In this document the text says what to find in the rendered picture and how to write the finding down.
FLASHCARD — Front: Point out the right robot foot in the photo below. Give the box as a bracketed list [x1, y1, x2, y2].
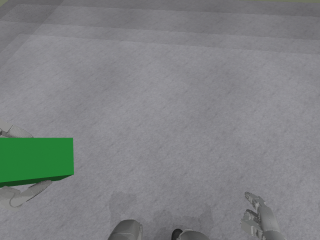
[171, 229, 183, 240]

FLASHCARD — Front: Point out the left robot thigh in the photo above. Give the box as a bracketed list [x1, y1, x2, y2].
[107, 219, 143, 240]

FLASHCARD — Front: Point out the robot right forearm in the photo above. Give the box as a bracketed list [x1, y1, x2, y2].
[261, 230, 287, 240]

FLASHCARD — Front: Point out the left robot hand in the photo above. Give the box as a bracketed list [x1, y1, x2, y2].
[0, 118, 52, 212]

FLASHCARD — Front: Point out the right robot hand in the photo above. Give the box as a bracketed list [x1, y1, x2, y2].
[241, 192, 281, 240]

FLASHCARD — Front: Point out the sponge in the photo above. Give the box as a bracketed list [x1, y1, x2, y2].
[0, 137, 74, 188]

